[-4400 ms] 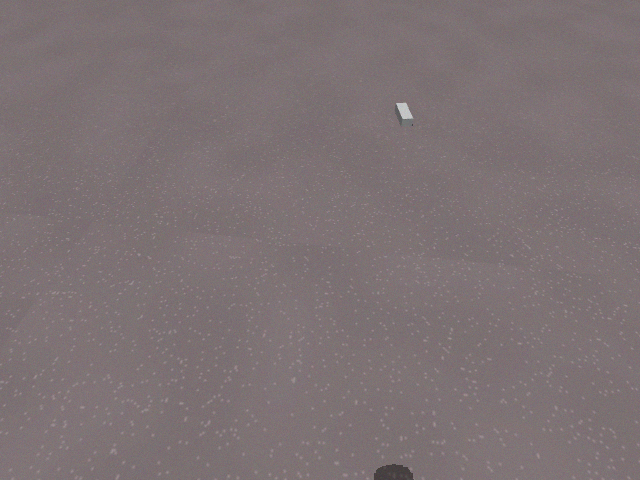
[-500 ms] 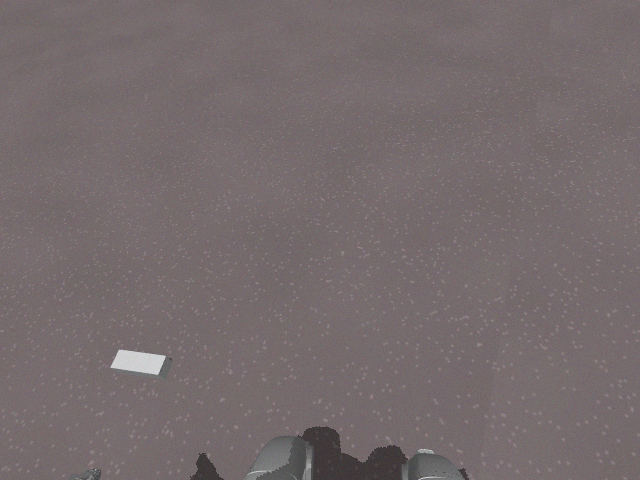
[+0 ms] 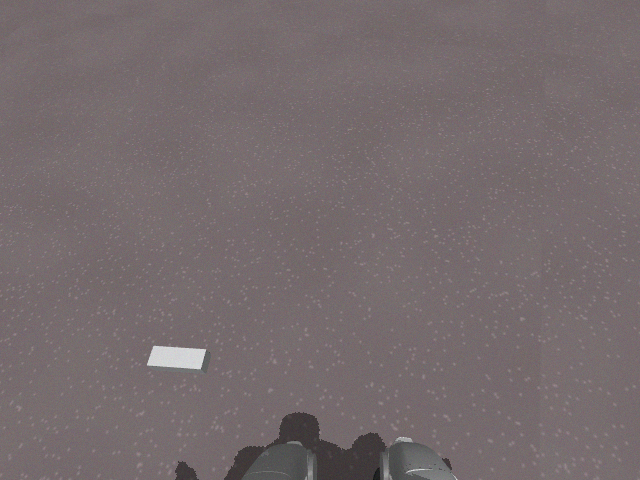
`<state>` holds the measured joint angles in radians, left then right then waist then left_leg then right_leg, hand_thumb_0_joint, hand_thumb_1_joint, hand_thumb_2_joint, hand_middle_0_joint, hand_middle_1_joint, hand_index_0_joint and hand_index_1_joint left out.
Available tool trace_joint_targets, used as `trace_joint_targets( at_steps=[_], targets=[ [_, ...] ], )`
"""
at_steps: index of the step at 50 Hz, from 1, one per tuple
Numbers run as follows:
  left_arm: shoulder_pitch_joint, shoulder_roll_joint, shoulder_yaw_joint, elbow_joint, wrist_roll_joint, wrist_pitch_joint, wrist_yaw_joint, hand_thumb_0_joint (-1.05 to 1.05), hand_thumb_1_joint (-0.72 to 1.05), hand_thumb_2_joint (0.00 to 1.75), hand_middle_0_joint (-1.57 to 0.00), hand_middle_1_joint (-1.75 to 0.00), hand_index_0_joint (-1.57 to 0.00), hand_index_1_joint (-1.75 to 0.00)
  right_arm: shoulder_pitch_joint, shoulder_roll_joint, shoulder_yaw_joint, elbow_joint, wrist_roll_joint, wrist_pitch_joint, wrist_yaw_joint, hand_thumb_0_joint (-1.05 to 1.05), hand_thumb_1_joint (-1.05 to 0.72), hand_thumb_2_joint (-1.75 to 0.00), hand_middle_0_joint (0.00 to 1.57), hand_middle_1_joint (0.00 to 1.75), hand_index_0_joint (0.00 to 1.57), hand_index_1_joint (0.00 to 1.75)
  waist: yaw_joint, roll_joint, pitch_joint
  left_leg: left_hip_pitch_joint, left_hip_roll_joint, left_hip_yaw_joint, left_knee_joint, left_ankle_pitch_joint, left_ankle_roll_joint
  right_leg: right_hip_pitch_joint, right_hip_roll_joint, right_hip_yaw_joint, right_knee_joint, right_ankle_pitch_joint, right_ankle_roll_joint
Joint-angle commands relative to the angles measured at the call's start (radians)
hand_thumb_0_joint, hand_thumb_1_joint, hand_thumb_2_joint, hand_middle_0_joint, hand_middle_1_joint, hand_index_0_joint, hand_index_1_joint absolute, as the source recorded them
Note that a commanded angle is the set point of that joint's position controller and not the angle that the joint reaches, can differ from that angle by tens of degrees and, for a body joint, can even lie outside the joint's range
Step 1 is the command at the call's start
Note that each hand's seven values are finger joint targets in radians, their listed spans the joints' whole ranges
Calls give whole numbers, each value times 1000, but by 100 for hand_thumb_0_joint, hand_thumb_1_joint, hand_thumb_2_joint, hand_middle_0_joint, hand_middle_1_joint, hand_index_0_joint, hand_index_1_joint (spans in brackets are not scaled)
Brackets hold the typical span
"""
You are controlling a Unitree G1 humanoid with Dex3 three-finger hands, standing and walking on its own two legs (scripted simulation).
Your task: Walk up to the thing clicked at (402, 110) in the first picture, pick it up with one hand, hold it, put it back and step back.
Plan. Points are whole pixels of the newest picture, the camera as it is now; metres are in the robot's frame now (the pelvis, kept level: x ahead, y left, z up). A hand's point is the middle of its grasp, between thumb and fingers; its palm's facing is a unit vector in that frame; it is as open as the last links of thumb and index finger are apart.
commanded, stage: walk up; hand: left
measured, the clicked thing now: (179, 359) +0.51 +0.51 -0.70
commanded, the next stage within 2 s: none
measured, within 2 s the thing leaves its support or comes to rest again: neither
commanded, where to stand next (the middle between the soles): +0.07 +0.21 m, yaw -5 degrees
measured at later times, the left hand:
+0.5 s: hand out of the picture +0.05 +0.56 -0.12, palm faces -0.05 -0.80 -0.59, open 7.4 cm
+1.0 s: hand out of the picture +0.13 +0.50 -0.12, palm faces -0.16 -0.92 -0.36, open 7.4 cm
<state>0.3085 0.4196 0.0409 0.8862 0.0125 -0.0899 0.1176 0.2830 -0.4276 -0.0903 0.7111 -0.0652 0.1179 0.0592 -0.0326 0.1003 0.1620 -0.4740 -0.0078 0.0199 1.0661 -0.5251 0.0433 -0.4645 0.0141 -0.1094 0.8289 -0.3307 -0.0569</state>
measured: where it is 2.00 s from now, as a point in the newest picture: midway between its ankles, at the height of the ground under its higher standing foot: outside the picture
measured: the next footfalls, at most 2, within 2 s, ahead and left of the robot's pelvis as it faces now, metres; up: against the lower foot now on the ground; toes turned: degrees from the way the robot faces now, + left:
left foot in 0.30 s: +0.02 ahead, +0.34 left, +0.00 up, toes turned -3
right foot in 0.62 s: +0.03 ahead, +0.15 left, +0.00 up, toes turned -5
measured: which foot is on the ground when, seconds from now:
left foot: up 0.00-0.28, down 0.30-1.00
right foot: down 0.00-0.32, up 0.34-0.60, down 0.62-0.78, up 0.80-1.00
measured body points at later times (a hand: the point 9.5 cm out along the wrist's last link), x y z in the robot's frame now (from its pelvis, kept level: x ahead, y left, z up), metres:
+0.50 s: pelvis -0.03 +0.23 +0.00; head +0.01 +0.21 +0.45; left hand +0.05 +0.60 -0.08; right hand +0.03 -0.10 -0.12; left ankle -0.02 +0.34 -0.69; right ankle +0.02 +0.10 -0.65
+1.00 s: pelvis -0.02 +0.25 +0.03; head +0.01 +0.26 +0.48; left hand +0.14 +0.54 -0.09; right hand +0.02 -0.07 -0.08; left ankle -0.02 +0.34 -0.69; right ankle +0.01 +0.10 -0.69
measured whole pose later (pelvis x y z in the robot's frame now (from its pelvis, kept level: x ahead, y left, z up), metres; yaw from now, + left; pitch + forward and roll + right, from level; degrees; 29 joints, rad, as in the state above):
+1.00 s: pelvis -0.02 +0.25 +0.03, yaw -8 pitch -3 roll -1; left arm 0.10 0.39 0.03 0.99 0.00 -0.01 0.00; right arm 0.19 -0.37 -0.02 0.95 -0.02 -0.04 -0.02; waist -0.02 -0.02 0.11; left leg -0.22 0.03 0.13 0.65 -0.37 0.04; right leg -0.33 -0.03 0.00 0.68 -0.31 -0.04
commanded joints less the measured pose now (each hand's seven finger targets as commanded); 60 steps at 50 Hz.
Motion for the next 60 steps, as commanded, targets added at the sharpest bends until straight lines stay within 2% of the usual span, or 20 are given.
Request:
trace_joint_targets(
  at_steps=[1,5,11,14,15,16,17,19,24,29,31,33,34,37,39,45,49,52,54,60],
  targets=[
    [80,378,121,-77,-3,-10,39,0,90,90,-20,-30,-20,-30,-50,-246,-96,-127,0,-22,-32,0,-90,-90,20,30,20,30,51,2,-159,-256,84,-261,371,-12,-36,198,-470,664,-416,13,-250],
    [21,345,118,-97,17,-11,20,0,90,90,-20,-30,-20,-30,25,-231,-106,-90,0,-17,0,0,-90,-90,20,30,20,30,8,-176,-129,-130,64,-181,351,115,-45,5,-307,360,-344,-58,-163],
    [46,428,154,-83,36,-2,10,0,90,90,-20,-30,-20,-30,-61,-223,-103,-114,0,-17,22,0,-90,-90,20,30,20,30,52,-319,-145,-54,111,-29,-46,-42,-40,7,-278,346,-300,-196,-152],
    [-28,382,135,-80,27,15,13,0,90,90,-20,-30,-20,-30,128,-237,-121,-27,-4,-29,21,0,-90,-90,20,30,20,30,-50,-186,-208,244,49,34,-285,35,-18,-176,-210,235,-94,-190,-73],
    [-22,292,109,-71,20,25,17,0,90,90,-20,-30,-20,-30,202,-273,-129,-10,-25,-37,16,0,-90,-90,20,30,20,30,-101,21,-183,276,81,-113,-466,-123,16,-300,-89,143,176,-207,-25],
    [-91,234,89,-99,3,25,34,0,90,90,-20,-30,-20,-30,120,-392,-136,-51,-8,-41,11,0,-90,-90,20,30,20,30,-105,317,-89,120,316,-579,-730,-225,117,-458,60,48,386,-334,27],
    [-142,276,85,-90,11,13,51,0,90,90,-20,-30,-20,-30,-25,-432,-135,-62,9,-46,1,0,-90,-90,20,30,20,30,-72,270,-19,-39,380,-709,-807,-277,225,-376,-9,146,485,-288,-3],
    [-62,276,94,-8,-16,12,29,0,90,90,-20,-30,-20,-30,-97,-301,-96,-69,-2,-54,-17,0,-90,-90,20,30,20,30,-15,34,15,-50,272,-454,-653,-182,178,-330,-7,186,484,-186,6],
    [-32,220,78,5,6,8,-49,0,90,90,-20,-30,-20,-30,-51,-261,-59,-2,28,-109,-44,0,-90,-90,20,30,20,30,2,63,-112,177,296,-417,-541,113,187,-162,-48,120,226,-197,24],
    [-66,189,68,-21,12,25,-77,0,90,90,-20,-30,-20,-30,-15,-253,-24,53,57,-160,-77,0,-90,-90,20,30,20,30,31,-26,-146,268,348,-381,-481,589,115,-9,-40,145,-48,-116,-5],
    [-36,221,75,-13,14,19,-79,0,90,90,-20,-30,-20,-30,-25,-220,-5,60,73,-177,-82,0,-90,-90,20,30,20,30,66,-78,-216,142,266,-209,-371,798,20,284,-72,213,-236,184,-49],
    [-47,268,86,-16,-9,23,-86,0,90,90,-20,-30,-20,-30,-16,-184,0,79,77,-187,-92,0,-90,-90,20,30,20,30,57,-110,-302,107,98,-47,-241,533,-86,343,-257,468,-170,466,-218],
    [-76,243,70,-28,-21,30,-92,0,90,90,-20,-30,-20,-30,-9,-182,-7,100,68,-185,-99,0,-90,-90,20,30,20,30,31,-87,-286,159,83,-43,-287,323,-66,265,-279,464,-155,449,-222],
    [-181,189,40,-44,-11,45,-100,0,90,90,-20,-30,-20,-30,31,-216,-14,138,52,-201,-92,0,-90,-90,20,30,20,30,-12,-39,-206,273,208,-261,-589,330,44,64,-93,255,8,336,-53],
    [-175,157,31,-13,-7,60,-94,0,90,90,-20,-30,-20,-30,28,-234,-19,144,51,-211,-96,0,-90,-90,20,30,20,30,-12,-33,-151,425,390,-437,-643,651,104,-123,-16,199,50,-187,18],
    [-194,144,33,51,-14,61,-106,0,90,90,-20,-30,-20,-30,-93,-188,4,171,52,-200,-100,0,-90,-90,20,30,20,30,21,57,-136,312,258,-131,-630,790,29,68,-50,127,-44,-20,9],
    [-199,126,26,81,-8,48,-108,0,90,90,-20,-30,-20,-30,-128,-192,9,187,57,-171,-86,0,-90,-90,20,30,20,30,28,44,-157,261,196,-39,-578,597,39,221,-13,49,-265,122,18],
    [-155,202,42,107,6,23,-98,0,90,90,-20,-30,-20,-30,-153,-137,33,185,70,-158,-72,0,-90,-90,20,30,20,30,59,-92,-219,59,127,-4,-462,348,-17,454,-167,302,-319,277,-46],
    [-191,254,43,106,0,27,-99,0,90,90,-20,-30,-20,-30,-167,-142,29,208,64,-142,-71,0,-90,-90,20,30,20,30,44,-190,-193,132,52,-7,-379,-9,-26,267,-317,503,-441,22,-166],
    [-290,141,5,127,-3,45,-117,0,90,90,-20,-30,-20,-30,-194,-200,26,272,48,-168,-52,0,-90,-90,20,30,20,30,39,-113,-101,210,227,-235,-788,-17,55,158,-69,155,-312,11,34]
  ],
)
